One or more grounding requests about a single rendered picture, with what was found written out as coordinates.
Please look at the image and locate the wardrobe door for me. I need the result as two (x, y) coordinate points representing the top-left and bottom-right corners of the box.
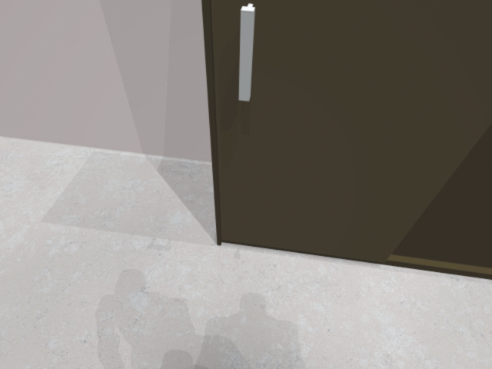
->
(392, 123), (492, 268)
(211, 0), (492, 263)

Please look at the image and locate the handle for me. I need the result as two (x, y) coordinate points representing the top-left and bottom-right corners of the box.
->
(239, 4), (255, 101)

